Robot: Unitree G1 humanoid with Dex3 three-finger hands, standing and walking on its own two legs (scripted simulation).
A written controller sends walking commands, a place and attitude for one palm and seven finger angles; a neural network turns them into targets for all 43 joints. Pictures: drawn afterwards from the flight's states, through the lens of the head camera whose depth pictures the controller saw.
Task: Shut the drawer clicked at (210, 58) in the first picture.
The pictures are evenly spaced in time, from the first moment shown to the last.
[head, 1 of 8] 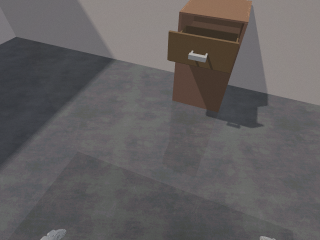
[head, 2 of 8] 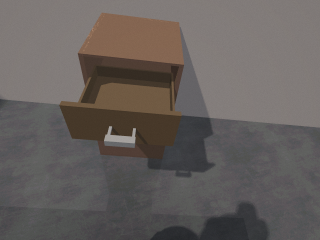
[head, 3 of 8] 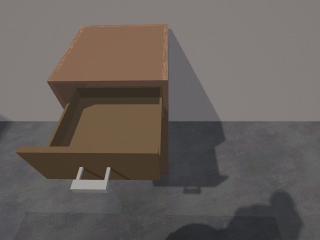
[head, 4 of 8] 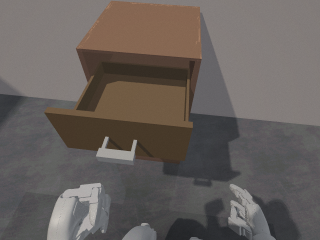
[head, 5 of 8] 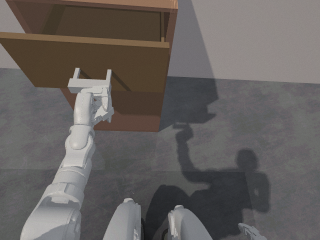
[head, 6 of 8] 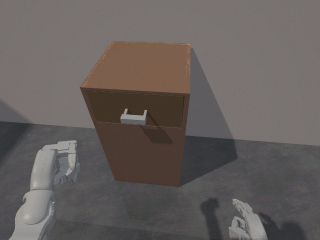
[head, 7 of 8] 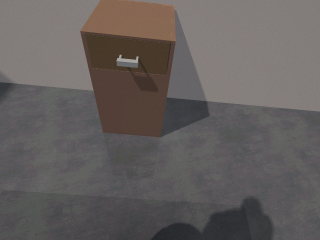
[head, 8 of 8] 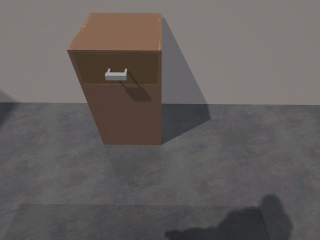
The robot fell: no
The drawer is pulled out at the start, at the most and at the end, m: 0.29 0.29 0.00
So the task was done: yes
